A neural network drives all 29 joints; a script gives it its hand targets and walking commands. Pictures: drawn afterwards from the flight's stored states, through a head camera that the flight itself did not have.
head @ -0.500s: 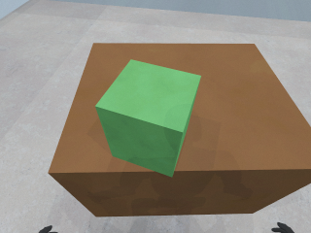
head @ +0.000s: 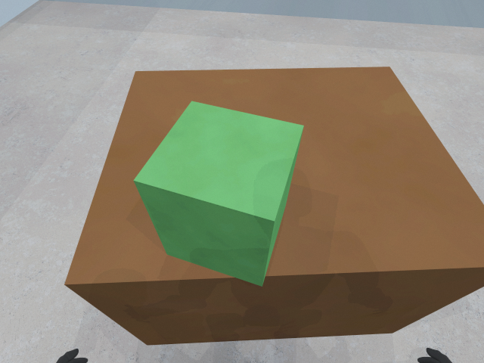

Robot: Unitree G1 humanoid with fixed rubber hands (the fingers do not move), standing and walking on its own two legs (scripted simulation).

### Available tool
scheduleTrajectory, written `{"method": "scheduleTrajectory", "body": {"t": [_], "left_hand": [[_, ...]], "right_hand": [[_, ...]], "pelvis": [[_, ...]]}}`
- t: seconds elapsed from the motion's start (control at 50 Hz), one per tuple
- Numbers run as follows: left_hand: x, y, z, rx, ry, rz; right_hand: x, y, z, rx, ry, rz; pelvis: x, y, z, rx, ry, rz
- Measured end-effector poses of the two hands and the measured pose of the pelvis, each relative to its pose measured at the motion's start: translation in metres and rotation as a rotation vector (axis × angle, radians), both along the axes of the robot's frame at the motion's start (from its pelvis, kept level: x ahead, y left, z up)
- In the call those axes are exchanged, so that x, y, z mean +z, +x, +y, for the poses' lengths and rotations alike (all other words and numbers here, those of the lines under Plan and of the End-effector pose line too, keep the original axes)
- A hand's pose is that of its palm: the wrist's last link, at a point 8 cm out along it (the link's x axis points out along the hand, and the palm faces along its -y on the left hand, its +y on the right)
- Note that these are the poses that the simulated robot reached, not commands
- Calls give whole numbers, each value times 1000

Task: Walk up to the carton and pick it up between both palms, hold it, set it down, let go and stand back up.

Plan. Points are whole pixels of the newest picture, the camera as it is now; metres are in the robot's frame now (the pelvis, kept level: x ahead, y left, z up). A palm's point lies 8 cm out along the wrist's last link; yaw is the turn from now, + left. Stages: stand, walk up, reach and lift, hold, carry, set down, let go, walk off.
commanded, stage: stand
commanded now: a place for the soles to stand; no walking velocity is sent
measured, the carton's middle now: (228, 196) +0.41 +0.03 +0.02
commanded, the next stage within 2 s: reach and lift in 0.44 s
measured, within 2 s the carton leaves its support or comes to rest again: neither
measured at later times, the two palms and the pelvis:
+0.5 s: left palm out of the picture +0.11 +0.32 -0.10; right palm out of the picture +0.10 -0.32 -0.09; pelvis +0.00 +0.00 +0.00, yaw +0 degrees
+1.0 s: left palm (71, 341) +0.18 +0.30 -0.07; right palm (432, 356) +0.14 -0.29 -0.06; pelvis +0.00 +0.01 +0.00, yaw +0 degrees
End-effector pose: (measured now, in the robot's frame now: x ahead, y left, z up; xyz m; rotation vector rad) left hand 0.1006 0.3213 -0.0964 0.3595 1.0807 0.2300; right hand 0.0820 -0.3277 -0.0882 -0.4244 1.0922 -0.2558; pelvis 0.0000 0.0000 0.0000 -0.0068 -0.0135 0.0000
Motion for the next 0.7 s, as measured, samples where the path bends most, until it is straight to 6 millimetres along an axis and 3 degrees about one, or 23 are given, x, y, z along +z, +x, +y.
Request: {"method": "scheduleTrajectory", "body": {"t": [0.48, 0.52, 0.64, 0.7], "left_hand": [[0, 0, 2, -4, -1, 15], [1, 12, 0, 14, 15, 36], [15, 78, -19, -40, 22, -42], [19, 94, -26, -65, 8, -69]], "right_hand": [[2, 12, 6, 22, 18, -30], [0, 18, 5, 8, 38, -86], [0, 37, 11, 34, 59, -170], [3, 38, 10, 27, 53, -169]], "pelvis": [[1, 1, 2, -1, 0, 5], [-2, -2, 2, -2, 1, -9], [-11, -5, 0, -4, 4, -42], [-10, -3, 0, -5, 3, -38]]}}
